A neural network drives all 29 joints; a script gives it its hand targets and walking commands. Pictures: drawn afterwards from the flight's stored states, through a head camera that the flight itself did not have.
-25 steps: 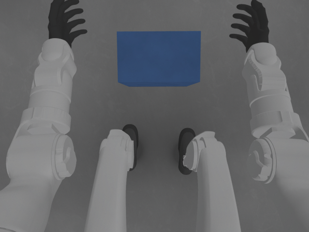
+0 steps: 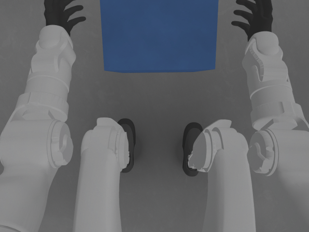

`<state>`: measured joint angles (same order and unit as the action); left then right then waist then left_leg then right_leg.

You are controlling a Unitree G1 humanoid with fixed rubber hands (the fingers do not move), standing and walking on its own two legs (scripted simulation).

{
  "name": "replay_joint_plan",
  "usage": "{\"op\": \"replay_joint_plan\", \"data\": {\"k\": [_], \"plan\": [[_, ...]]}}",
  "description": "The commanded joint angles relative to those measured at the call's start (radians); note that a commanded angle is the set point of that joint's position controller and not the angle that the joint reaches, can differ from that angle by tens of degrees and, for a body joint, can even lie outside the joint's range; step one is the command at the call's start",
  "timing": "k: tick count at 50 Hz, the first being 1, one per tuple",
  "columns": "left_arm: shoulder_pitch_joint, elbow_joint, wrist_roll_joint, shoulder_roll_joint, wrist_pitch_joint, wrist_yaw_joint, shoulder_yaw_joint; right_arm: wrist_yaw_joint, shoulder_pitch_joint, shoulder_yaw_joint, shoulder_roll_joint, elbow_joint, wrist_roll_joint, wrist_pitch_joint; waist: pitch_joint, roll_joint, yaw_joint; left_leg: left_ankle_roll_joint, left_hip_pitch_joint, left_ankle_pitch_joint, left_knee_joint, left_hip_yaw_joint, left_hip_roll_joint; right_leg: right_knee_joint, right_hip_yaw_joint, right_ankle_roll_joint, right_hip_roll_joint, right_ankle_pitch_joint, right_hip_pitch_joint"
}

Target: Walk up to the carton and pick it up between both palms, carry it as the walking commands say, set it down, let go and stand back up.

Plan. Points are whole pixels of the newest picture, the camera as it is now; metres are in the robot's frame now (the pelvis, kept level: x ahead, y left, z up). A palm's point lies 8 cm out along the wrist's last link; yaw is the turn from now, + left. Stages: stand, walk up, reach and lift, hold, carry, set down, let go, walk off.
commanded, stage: reach and lift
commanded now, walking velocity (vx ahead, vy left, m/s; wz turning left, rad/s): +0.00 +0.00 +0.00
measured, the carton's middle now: (158, 44) +0.50 +0.01 -0.32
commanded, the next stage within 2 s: none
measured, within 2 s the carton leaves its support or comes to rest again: neither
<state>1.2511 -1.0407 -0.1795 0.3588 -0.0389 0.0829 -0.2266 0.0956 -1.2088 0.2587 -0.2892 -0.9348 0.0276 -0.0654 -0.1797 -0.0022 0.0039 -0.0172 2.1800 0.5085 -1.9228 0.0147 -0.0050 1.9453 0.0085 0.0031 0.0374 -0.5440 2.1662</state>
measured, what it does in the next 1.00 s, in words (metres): lowers itself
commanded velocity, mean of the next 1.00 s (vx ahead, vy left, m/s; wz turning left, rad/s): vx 0.00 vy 0.00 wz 0.00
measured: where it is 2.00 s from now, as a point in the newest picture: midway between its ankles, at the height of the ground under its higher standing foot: (158, 156)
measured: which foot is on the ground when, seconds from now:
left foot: down 0.00-1.00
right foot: down 0.00-1.00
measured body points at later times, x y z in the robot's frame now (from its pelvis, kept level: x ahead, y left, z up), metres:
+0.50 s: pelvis -0.02 +0.00 -0.05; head +0.36 -0.01 +0.19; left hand +0.52 +0.22 -0.24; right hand +0.53 -0.21 -0.24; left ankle +0.11 +0.13 -0.41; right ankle +0.10 -0.13 -0.41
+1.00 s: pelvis -0.02 +0.00 -0.05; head +0.36 -0.01 +0.19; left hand +0.53 +0.18 -0.25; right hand +0.54 -0.18 -0.24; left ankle +0.12 +0.13 -0.41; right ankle +0.10 -0.13 -0.41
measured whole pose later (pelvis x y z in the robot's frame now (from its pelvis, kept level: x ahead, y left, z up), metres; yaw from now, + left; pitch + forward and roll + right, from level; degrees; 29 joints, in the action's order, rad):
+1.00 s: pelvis -0.02 +0.00 -0.05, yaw +0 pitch +36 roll +1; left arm 1.41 -1.13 -0.28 0.36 -0.03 0.11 -0.09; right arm 0.10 -1.43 0.11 -0.36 -1.06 0.16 -0.07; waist -0.41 0.00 0.00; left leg -0.02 2.22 0.51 -2.11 0.01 -0.01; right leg 2.13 0.02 0.00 0.03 -0.54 2.21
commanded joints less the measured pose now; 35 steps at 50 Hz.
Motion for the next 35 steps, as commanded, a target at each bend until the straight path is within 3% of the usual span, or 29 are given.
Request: {"op": "replay_joint_plan", "data": {"k": [1,2,3,4,5,6,8,9,10,11,12,14,15,16,18,19,20,21,22,23,24,25,26,27,29,30,31,33,35], "plan": [[0.255,0.102,-0.021,0.209,0.052,0.015,0.055,0.006,-0.324,-0.104,-0.216,0.066,0.151,0.048,1.111,-0.020,0.046,0.000,-0.503,-0.358,0.019,-0.046,0.016,-0.034,-0.009,0.026,-0.065,0.364,-0.490],[0.260,0.027,-0.019,0.196,0.049,0.009,0.050,0.005,-0.303,-0.114,-0.199,0.001,0.136,0.044,1.009,-0.012,0.034,0.001,-0.425,-0.307,0.004,-0.044,0.014,-0.033,-0.002,0.028,-0.061,0.332,-0.456],[0.291,0.025,-0.059,0.162,0.047,0.004,0.094,0.008,-0.355,-0.119,-0.201,0.038,0.133,0.048,1.061,0.008,0.002,0.006,-0.482,-0.308,-0.008,-0.029,0.014,-0.024,-0.013,0.029,-0.057,0.306,-0.471],[0.316,0.050,-0.046,0.202,0.049,0.007,0.078,0.012,-0.368,-0.120,-0.228,0.023,0.125,0.045,1.013,0.011,0.012,-0.005,-0.424,-0.278,-0.023,-0.046,0.011,-0.020,-0.001,0.026,-0.057,0.291,-0.472],[0.363,0.062,-0.067,0.172,0.046,0.000,0.117,0.010,-0.392,-0.111,-0.222,0.005,0.133,0.044,1.041,-0.013,-0.012,-0.005,-0.467,-0.266,-0.018,-0.025,0.005,0.000,-0.008,0.019,-0.053,0.276,-0.472],[0.390,0.097,-0.074,0.204,0.050,0.004,0.111,0.011,-0.440,-0.126,-0.225,0.051,0.147,0.046,1.053,0.017,0.018,-0.002,-0.456,-0.298,-0.032,-0.023,0.004,0.020,-0.008,0.025,-0.052,0.299,-0.475],[0.425,0.142,-0.077,0.247,0.065,0.009,0.106,0.012,-0.458,-0.128,-0.201,0.079,0.178,0.050,1.080,-0.011,0.030,0.000,-0.489,-0.306,-0.049,-0.042,0.001,0.024,0.001,0.025,-0.052,0.323,-0.517],[0.464,0.136,-0.098,0.251,0.066,0.006,0.112,0.014,-0.435,-0.152,-0.206,-0.002,0.194,0.043,1.068,-0.011,0.031,-0.010,-0.459,-0.294,-0.065,-0.060,0.003,0.031,0.004,0.023,-0.050,0.318,-0.544],[0.460,0.126,-0.115,0.248,0.059,0.006,0.134,0.013,-0.474,-0.164,-0.194,0.027,0.213,0.040,1.115,-0.005,0.037,-0.003,-0.507,-0.312,-0.063,-0.041,-0.002,0.048,0.002,0.022,-0.041,0.329,-0.555],[0.450,0.149,-0.103,0.251,0.065,0.007,0.127,0.010,-0.428,-0.172,-0.185,-0.038,0.228,0.036,1.110,-0.010,0.047,-0.003,-0.495,-0.299,-0.073,-0.057,-0.002,0.054,-0.001,0.022,-0.049,0.317,-0.545],[0.402,0.047,-0.087,0.220,0.059,0.005,0.134,0.000,-0.373,-0.206,-0.128,-0.136,0.243,0.026,1.007,-0.019,0.063,0.001,-0.478,-0.280,-0.062,-0.044,-0.009,0.047,0.002,0.018,-0.045,0.285,-0.485],[0.406,0.093,-0.085,0.220,0.054,0.006,0.135,-0.006,-0.376,-0.193,-0.163,-0.127,0.228,0.023,1.063,-0.022,0.047,-0.007,-0.517,-0.286,-0.083,-0.050,-0.005,0.056,-0.007,0.020,-0.046,0.285,-0.507],[0.408,0.117,-0.077,0.238,0.059,0.007,0.123,-0.004,-0.416,-0.193,-0.169,-0.084,0.220,0.028,1.106,-0.018,0.064,-0.004,-0.556,-0.324,-0.091,-0.046,-0.001,0.062,-0.006,0.020,-0.046,0.313,-0.519],[0.407,0.087,-0.074,0.262,0.054,0.013,0.113,0.000,-0.412,-0.179,-0.195,-0.106,0.214,0.023,1.116,0.006,0.046,-0.012,-0.544,-0.311,-0.101,-0.049,-0.008,0.065,-0.012,0.032,-0.040,0.300,-0.532],[0.396,0.074,-0.077,0.256,0.051,0.016,0.116,0.005,-0.440,-0.176,-0.201,-0.063,0.230,0.031,1.106,0.010,0.057,-0.007,-0.527,-0.304,-0.104,-0.049,-0.008,0.072,-0.013,0.030,-0.046,0.310,-0.530],[0.393,0.060,-0.097,0.217,0.050,0.013,0.136,0.004,-0.439,-0.186,-0.198,-0.048,0.232,0.037,1.128,0.012,0.038,-0.004,-0.529,-0.298,-0.098,-0.054,-0.002,0.064,-0.015,0.029,-0.049,0.311,-0.557],[0.359,-0.015,-0.087,0.238,0.046,0.011,0.125,0.007,-0.424,-0.175,-0.199,-0.087,0.216,0.034,1.039,0.008,0.051,-0.004,-0.504,-0.256,-0.098,-0.054,-0.005,0.052,-0.009,0.034,-0.044,0.258,-0.504],[0.347,-0.038,-0.094,0.202,0.042,0.006,0.142,0.001,-0.409,-0.207,-0.162,-0.110,0.215,0.030,1.007,0.046,0.040,0.000,-0.463,-0.244,-0.085,-0.041,-0.002,0.050,-0.021,0.037,-0.042,0.261,-0.505],[0.375,-0.025,-0.098,0.212,0.035,0.004,0.130,0.001,-0.436,-0.195,-0.191,-0.092,0.218,0.031,1.007,0.040,0.026,-0.003,-0.448,-0.211,-0.085,-0.042,-0.010,0.055,-0.020,0.035,-0.038,0.252,-0.526],[0.351,-0.051,-0.072,0.206,0.039,0.004,0.123,-0.004,-0.418,-0.179,-0.191,-0.120,0.220,0.031,0.974,-0.006,0.053,-0.005,-0.446,-0.217,-0.090,-0.046,-0.008,0.061,-0.009,0.032,-0.044,0.238,-0.477],[0.375,-0.028,-0.088,0.192,0.038,0.004,0.130,-0.006,-0.450,-0.196,-0.182,-0.079,0.223,0.033,1.048,0.034,0.048,-0.009,-0.489,-0.250,-0.092,-0.041,-0.006,0.062,-0.021,0.033,-0.045,0.259,-0.510],[0.360,-0.025,-0.094,0.185,0.047,0.004,0.142,-0.009,-0.418,-0.212,-0.150,-0.091,0.238,0.033,1.037,-0.004,0.074,-0.006,-0.502,-0.257,-0.084,-0.046,0.001,0.061,-0.018,0.030,-0.048,0.257,-0.493],[0.379,0.025,-0.093,0.199,0.056,0.010,0.133,-0.005,-0.428,-0.201,-0.168,-0.065,0.231,0.038,1.086,0.014,0.066,-0.008,-0.508,-0.295,-0.094,-0.048,0.002,0.061,-0.013,0.033,-0.057,0.299,-0.530],[0.388,0.026,-0.090,0.206,0.057,0.013,0.138,-0.005,-0.440,-0.211,-0.157,-0.052,0.249,0.039,1.086,-0.001,0.083,-0.004,-0.517,-0.304,-0.092,-0.046,0.002,0.070,-0.011,0.031,-0.058,0.316,-0.533],[0.417,0.036,-0.099,0.199,0.059,0.009,0.151,-0.001,-0.411,-0.213,-0.157,-0.118,0.231,0.035,1.065,0.024,0.030,-0.009,-0.508,-0.281,-0.091,-0.043,-0.001,0.065,-0.021,0.033,-0.050,0.304,-0.521],[0.420,0.065,-0.092,0.218,0.055,0.013,0.131,0.003,-0.451,-0.209,-0.169,-0.043,0.243,0.038,1.070,-0.004,0.067,-0.007,-0.514,-0.281,-0.095,-0.046,-0.002,0.063,-0.008,0.028,-0.051,0.299,-0.517],[0.413,0.009,-0.110,0.189,0.048,0.013,0.165,-0.001,-0.423,-0.209,-0.168,-0.120,0.236,0.032,1.041,0.016,0.029,-0.012,-0.496,-0.269,-0.087,-0.038,-0.005,0.059,-0.016,0.032,-0.046,0.286,-0.517],[0.430,0.042,-0.108,0.189,0.057,0.011,0.158,0.003,-0.445,-0.205,-0.162,-0.090,0.234,0.040,1.050,0.025,0.043,-0.013,-0.507,-0.268,-0.087,-0.042,0.003,0.061,-0.020,0.035,-0.050,0.275,-0.508],[0.441,0.027,-0.090,0.201,0.058,0.019,0.149,0.004,-0.436,-0.214,-0.137,-0.123,0.253,0.035,1.034,-0.016,0.062,-0.014,-0.508,-0.256,-0.098,-0.061,0.002,0.051,-0.005,0.026,-0.054,0.265,-0.509]]}}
